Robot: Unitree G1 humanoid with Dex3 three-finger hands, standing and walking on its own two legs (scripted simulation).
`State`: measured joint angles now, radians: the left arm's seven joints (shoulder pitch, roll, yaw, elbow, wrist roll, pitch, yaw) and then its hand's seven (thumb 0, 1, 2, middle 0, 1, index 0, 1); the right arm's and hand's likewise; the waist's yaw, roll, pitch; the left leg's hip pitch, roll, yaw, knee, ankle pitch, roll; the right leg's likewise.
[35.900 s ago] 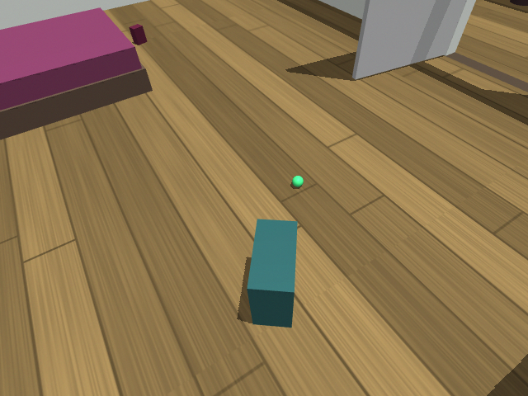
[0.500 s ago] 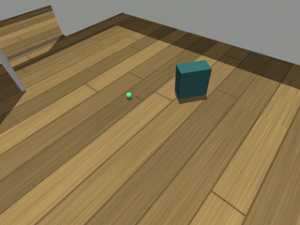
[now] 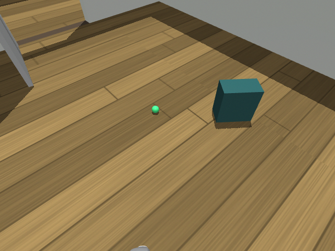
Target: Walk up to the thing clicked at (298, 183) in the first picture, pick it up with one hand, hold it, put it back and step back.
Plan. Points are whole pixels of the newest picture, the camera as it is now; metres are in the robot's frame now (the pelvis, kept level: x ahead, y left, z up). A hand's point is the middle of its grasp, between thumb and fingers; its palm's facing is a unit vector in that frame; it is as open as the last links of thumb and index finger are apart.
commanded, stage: walk up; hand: left
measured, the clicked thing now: (155, 109) +1.24 +0.20 -0.72
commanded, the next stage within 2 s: none
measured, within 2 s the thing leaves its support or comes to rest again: neither
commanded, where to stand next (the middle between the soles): +0.85 -0.02 m, yaw -3 degrees
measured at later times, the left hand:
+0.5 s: hand (100, 181) +0.32 +0.25 -0.11, palm faces -0.04 -0.90 -0.42, open 7.4 cm
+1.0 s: hand (106, 133) +0.52 +0.29 -0.13, palm faces -0.11 -0.93 -0.34, open 7.4 cm
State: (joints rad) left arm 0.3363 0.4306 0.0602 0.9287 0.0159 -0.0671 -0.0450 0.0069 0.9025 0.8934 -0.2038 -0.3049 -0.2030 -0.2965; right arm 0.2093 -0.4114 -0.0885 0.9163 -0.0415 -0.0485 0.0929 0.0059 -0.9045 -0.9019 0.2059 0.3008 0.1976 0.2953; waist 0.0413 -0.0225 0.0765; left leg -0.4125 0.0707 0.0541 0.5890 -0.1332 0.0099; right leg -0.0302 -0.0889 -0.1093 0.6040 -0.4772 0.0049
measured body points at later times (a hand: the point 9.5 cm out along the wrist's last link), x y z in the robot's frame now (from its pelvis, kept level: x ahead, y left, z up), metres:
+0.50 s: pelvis +0.24 -0.03 +0.01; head +0.25 -0.06 +0.45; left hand +0.33 +0.29 -0.08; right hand +0.28 -0.35 -0.13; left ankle +0.18 +0.11 -0.65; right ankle +0.28 -0.15 -0.72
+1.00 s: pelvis +0.45 +0.02 +0.02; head +0.47 +0.04 +0.46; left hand +0.53 +0.34 -0.11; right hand +0.49 -0.31 -0.07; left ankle +0.47 +0.12 -0.72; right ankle +0.48 -0.14 -0.66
